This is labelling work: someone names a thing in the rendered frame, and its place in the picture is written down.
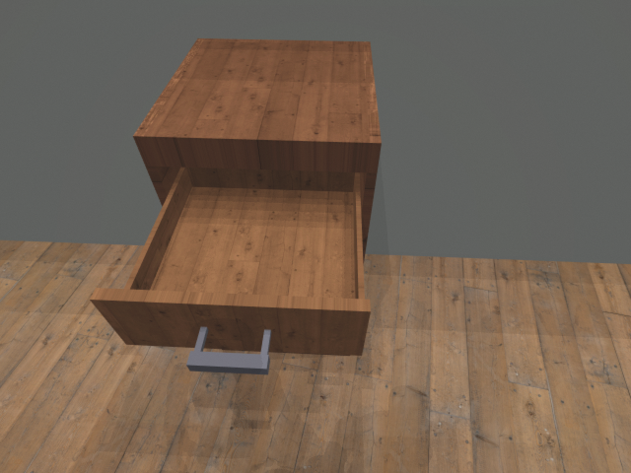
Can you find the drawer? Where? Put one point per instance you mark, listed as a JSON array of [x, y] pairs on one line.
[[243, 250]]

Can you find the handle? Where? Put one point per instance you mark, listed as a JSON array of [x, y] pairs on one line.
[[199, 361]]

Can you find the cabinet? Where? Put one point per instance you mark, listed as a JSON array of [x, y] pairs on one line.
[[267, 104]]

